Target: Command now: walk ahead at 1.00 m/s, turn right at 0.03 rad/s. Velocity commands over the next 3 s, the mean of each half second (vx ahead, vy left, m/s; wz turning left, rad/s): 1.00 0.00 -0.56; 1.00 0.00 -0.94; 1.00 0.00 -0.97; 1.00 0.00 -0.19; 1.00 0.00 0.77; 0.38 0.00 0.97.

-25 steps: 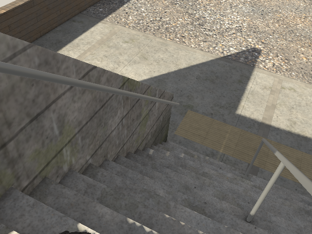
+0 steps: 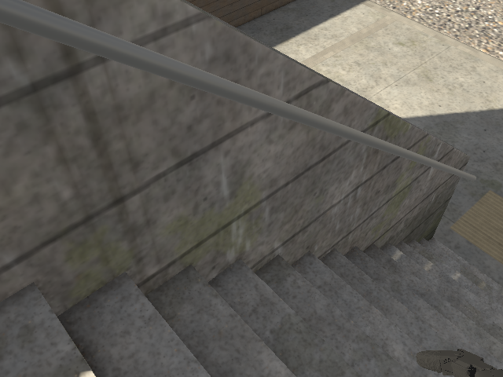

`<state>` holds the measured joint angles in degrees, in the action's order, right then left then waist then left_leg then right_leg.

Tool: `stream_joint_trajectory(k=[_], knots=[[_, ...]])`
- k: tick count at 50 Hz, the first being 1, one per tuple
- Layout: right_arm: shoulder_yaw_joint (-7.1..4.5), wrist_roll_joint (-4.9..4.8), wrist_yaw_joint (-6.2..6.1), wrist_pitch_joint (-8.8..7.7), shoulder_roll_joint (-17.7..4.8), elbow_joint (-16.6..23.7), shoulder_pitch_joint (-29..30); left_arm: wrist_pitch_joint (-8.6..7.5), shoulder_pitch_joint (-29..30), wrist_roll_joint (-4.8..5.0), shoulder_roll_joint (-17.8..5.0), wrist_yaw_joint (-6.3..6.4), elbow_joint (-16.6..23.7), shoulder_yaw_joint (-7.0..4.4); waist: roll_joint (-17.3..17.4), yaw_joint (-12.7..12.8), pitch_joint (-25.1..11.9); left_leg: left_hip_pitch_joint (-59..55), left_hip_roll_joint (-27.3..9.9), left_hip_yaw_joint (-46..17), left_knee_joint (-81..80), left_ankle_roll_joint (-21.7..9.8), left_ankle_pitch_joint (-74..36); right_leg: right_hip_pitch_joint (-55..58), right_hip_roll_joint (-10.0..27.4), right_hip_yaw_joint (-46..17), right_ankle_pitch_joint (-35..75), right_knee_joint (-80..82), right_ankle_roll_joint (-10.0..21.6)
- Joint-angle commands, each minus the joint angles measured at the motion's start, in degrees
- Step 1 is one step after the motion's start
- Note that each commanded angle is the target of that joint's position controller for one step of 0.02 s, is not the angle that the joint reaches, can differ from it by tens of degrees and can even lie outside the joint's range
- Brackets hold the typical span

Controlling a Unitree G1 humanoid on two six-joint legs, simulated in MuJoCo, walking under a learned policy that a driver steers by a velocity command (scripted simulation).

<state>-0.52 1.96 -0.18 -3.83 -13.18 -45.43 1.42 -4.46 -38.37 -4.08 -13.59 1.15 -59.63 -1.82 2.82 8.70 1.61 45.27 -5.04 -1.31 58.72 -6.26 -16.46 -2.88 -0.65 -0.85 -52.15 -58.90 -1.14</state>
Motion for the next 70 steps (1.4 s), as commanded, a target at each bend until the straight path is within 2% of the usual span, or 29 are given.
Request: stream_joint_trajectory(k=[1, 3, 6, 8, 12, 14, 17, 19, 21, 23, 24, 25, 29, 35, 39, 43, 45, 46, 49, 51, 54, 56, 59, 61, 62, 64, 65, 67, 70], knots=[[-1.18, -2.84, 0.62, -5.4, -3.56, 4.48, 9.5, -0.01, -4.87, 0.89, 1.21, -0.6, 2.33, 0.71, 0.11, 2.78, 5.03, -18.38, 0.19, 0.51, -27.98, 3.65, -11.73, -12.49, 5.64, -10.73, 26.66, 5.1, 8.98], [-1.96, -1.27, 1.62, -1.82, -0.75, -1.79, -6.28, 1.12, -4.25, 2.54, -4.91, 1.26, -0.17, 0.18, 2.6, -3.85, -0.79, -44.71, 5.2, 7.47, -35.05, 6.8, -15.43, -15.93, 3.06, -6.62, 38.77, -7.26, 7.62], [-5.46, 1.94, 0.54, 1.46, -11.54, -5.59, -26.51, 1.59, 13.72, 3.33, -12.43, 1.41, 4.44, -4.31, 0.62, -20.88, 0.07, -63.18, -4.48, -3.94, -37.13, -0.6, -10.27, -33.11, -3.96, -6.25, 14.74, -44.56, 9.49], [-4.9, 1.77, 1.22, -1.98, -12.35, -6.77, -31.54, 0.0, 1.39, 5.13, -2.95, 1.54, 6.12, -1.79, 5.29, -12.08, -10.58, -77.82, -20.7, -12.53, -15.82, -0.11, -38.51, -49.71, 2.46, -11.13, 15.51, -35.64, 8.35], [-4.01, -2.53, -0.43, -3.08, -6.23, -8.28, -22.91, 3.93, 13.08, 0.25, -0.8, -0.15, 9.21, -1.86, 3.0, -8.5, -5.89, -35.73, -22.29, -17.16, -21.58, -6.63, 9.01, -38.14, 8.1, -7.14, 35.95, -15.91, 3.28], [-4.18, -0.06, 0.15, -2.94, -8.76, -5.72, -16.41, 5.23, 15.34, 1.11, 0.52, -1.58, 10.63, -1.56, 3.47, -6.67, -1.75, -23.03, -21.28, -11.16, -17.03, -5.4, 6.79, -35.71, 6.05, -1.75, 44.1, -18.47, 2.73], [-3.15, -0.5, -0.49, -5.41, -1.52, -6.25, -8.87, 3.59, 21.93, 2.31, -0.78, -2.89, 15.38, -1.8, 3.24, -3.24, 0.17, -7.43, -10.77, 5.02, -11.51, 5.45, 40.43, -23.49, 5.18, -2.54, 83.71, 7.91, 4.49], [-3.67, -1.38, -2.02, -6.34, -4.04, -7.2, -4.85, 4.01, 16.37, 4.67, 0.36, -3.42, 14.71, -1.41, 4.77, 2.43, -1.98, 2.65, -10.0, 12.73, -7.99, 6.79, 41.51, -0.28, 2.02, 4.47, 96.15, 12.8, 3.2], [-4.5, -0.82, -2.16, -3.82, -7.38, -8.78, -9.34, 4.71, 6.9, 2.76, -2.74, -2.13, 10.54, -2.18, 2.08, 4.34, -5.0, -6.01, -10.88, 15.49, 9.33, 5.68, 21.71, 6.74, -2.59, 11.73, 85.12, 10.45, 5.57], [-5.38, -2.11, -1.99, -0.66, -10.48, -8.42, -5.91, 5.21, -12.8, 2.21, -7.86, -1.13, 4.91, -3.92, -7.41, 17.44, -6.99, -8.82, -5.06, 16.02, 57.32, 5.31, 4.5, 15.51, 0.75, 6.11, 74.44, 22.53, 13.79], [-4.33, -0.53, -3.96, 2.32, -2.38, -7.69, -3.27, 4.74, -3.35, 4.18, -9.34, -2.8, 6.1, -3.5, -17.21, 13.74, 7.21, 0.01, 4.98, 14.26, 84.23, 3.49, 52.07, 2.64, 8.54, -6.63, 83.66, 35.96, 19.06], [-2.21, 0.31, -4.87, 2.69, 3.24, 2.2, -6.67, 3.79, 3.24, 5.53, -12.72, -2.08, 6.93, -1.26, -31.49, -3.16, 11.08, 19.65, 5.97, 10.48, 81.16, 2.38, 64.74, 4.11, 5.58, -8.66, 133.59, 15.09, 9.98], [-1.13, 3.86, -2.89, 0.93, -0.73, -0.42, -10.92, 1.8, 9.64, 2.54, -9.63, -0.78, 7.98, -1.31, 2.71, -9.03, 0.24, 25.93, 1.08, -3.6, 56.12, 2.8, 49.83, -4.12, 7.72, -27.62, 80.13, 14.03, 14.88], [-2.14, 1.03, -1.43, -0.39, -6.91, 1.81, 0.29, 1.3, 9.56, 4.75, -5.99, 1.11, 9.39, -0.72, -2.16, -7.49, 2.07, 11.83, 3.26, -4.93, 4.16, 6.96, -1.26, -12.0, 2.65, -35.06, 54.78, 10.63, 18.74], [-0.52, -1.47, 1.13, -1.48, 1.6, 5.5, 0.85, 1.36, 12.52, 4.89, -3.73, -0.49, 9.45, -0.28, -6.92, -2.5, 1.27, -27.95, 10.22, 1.57, -24.19, 6.64, -13.93, -28.61, -5.89, -26.91, 39.05, 8.29, 15.66], [-4.86, -0.86, -1.59, -0.32, -7.12, -7.29, -42.89, 1.71, 27.25, 2.56, -6.62, -1.99, 11.12, -1.57, -8.85, -26.09, -6.55, -62.81, 4.11, -3.31, -28.88, 3.26, -12.99, -35.91, -7.74, -18.42, 61.96, -38.13, 12.17], [-3.42, -1.04, 0.77, 0.02, -5.9, -3.55, -31.89, 2.72, 23.63, 4.08, 0.28, -0.45, 15.58, -0.89, 6.24, -15.89, 2.89, -62.65, -8.87, -6.99, -22.22, 5.41, -33.8, -53.99, -13.67, -10.73, 5.91, -61.09, 11.72], [-2.58, -0.01, 2.16, -0.15, -5.13, -2.46, -29.75, 2.9, 13.9, 4.93, 4.24, 0.42, 17.95, 0.45, 12.58, -8.26, -5.77, -71.82, -17.9, -16.5, -10.94, 2.12, -52.69, -62.42, -7.85, -7.32, 6.0, -61.46, 10.75], [-3.12, -3.36, 1.89, -1.51, -4.02, -5.3, -35.25, 4.33, 26.29, -0.98, 1.23, 0.18, 18.28, -0.03, 0.49, -11.61, 1.73, -49.05, -13.02, -18.91, -17.91, -0.83, -9.24, -69.14, 0.69, -5.0, 15.72, -58.78, 12.62], [-1.65, -1.01, 0.35, -3.29, -1.98, -5.24, -29.01, 4.69, 28.74, 1.69, 1.86, -0.74, 21.06, 0.53, 3.83, -5.08, 6.79, -21.8, -15.67, -17.58, -20.59, 0.03, 10.92, -57.04, 2.9, -12.37, 51.19, -22.05, 8.21], [-1.26, -1.92, -1.24, -3.48, -3.98, -5.85, -27.93, 4.9, 30.66, -0.54, 1.11, -1.91, 16.67, 0.14, -0.08, -5.91, 4.19, -16.7, -12.88, -12.45, -10.62, 4.62, 18.99, -49.47, 0.54, -7.7, 70.53, -22.11, 7.19], [0.11, -2.21, -1.09, -4.39, -1.27, -6.37, -27.73, 3.12, 36.13, 2.66, 2.36, -3.71, 19.73, 1.11, -2.26, -5.62, 6.0, -5.38, -5.6, -0.81, -9.17, 7.46, 39.41, -36.21, -2.25, -1.11, 95.25, 1.65, 8.57], [-1.43, -1.1, -0.75, -3.68, -7.84, -5.96, -25.2, 3.39, 38.11, 5.61, 0.51, -4.6, 19.26, 1.12, 6.26, -8.08, 4.81, -7.73, -7.68, 3.86, -6.91, 3.86, 39.73, -18.97, -1.73, 7.37, 90.91, 10.45, 7.08], [-1.72, 0.36, -1.09, -4.32, -8.37, -7.3, -21.92, 4.31, 24.26, 3.55, -6.25, -1.91, 15.24, -1.39, 11.77, -2.57, -1.29, -13.38, -9.46, 7.07, 12.53, 4.5, 12.01, -7.02, -2.15, 12.8, 83.82, 5.43, 9.4], [-2.12, 0.49, -1.6, -3.4, -7.09, -8.58, -26.46, 4.9, 15.59, 2.42, -9.33, -1.44, 11.79, -2.43, 6.41, -0.95, -1.99, -13.58, -8.19, 11.25, 27.83, 6.05, -1.6, 1.7, -1.25, 10.38, 73.06, 17.45, 11.92], [-3.95, 2.26, -3.25, 0.94, -8.95, -6.93, -17.93, 3.89, 3.88, 4.28, -9.66, -1.6, 7.42, -4.51, -13.14, 9.66, 5.75, 2.92, 3.02, 14.06, 71.84, 4.23, 49.09, 12.53, -0.08, 2.59, 66.17, 37.54, 18.07], [-2.69, 1.6, -3.15, 0.49, -4.86, 1.01, -21.9, 3.2, 9.1, 4.68, -13.04, -1.14, 7.95, -3.5, -17.05, -3.9, 2.07, 22.99, 2.24, 5.94, 65.53, 6.13, 61.2, 24.09, 6.31, -9.98, 104.06, 13.2, 18.96], [-3.21, 3.66, -1.59, -1.16, -7.29, -0.6, -27.15, 2.8, 9.72, 5.52, -10.0, -0.11, 8.38, -3.14, 0.71, -5.88, -4.33, 21.21, -2.85, -3.76, 43.87, 6.67, 63.17, 16.64, 11.64, -26.83, 72.65, 18.78, 25.25], [-2.66, 1.62, -2.64, 0.72, -4.3, 1.42, -18.19, 0.3, 24.12, 1.7, -5.65, 0.24, 12.99, -1.17, -3.86, -14.03, -0.91, -6.28, 0.58, -5.22, 14.38, 12.14, 30.42, -28.58, 13.75, -39.68, 53.75, 26.61, 27.12]])
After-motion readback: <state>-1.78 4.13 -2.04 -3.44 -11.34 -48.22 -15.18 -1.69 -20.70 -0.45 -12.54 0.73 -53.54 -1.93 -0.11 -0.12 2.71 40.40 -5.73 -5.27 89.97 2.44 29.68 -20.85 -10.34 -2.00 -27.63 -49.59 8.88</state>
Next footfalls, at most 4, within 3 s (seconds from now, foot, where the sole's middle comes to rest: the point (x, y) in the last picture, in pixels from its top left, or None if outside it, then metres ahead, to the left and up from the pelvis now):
0.12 left None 0.25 0.15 -0.87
0.48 right None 0.40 -0.07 -1.08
0.88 left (301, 362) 0.77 -0.02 -1.28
1.28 right None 0.81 -0.34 -1.49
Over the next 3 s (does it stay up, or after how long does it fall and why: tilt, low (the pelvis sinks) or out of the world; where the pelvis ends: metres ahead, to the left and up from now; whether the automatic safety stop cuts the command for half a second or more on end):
stays up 1.27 -1.20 -1.57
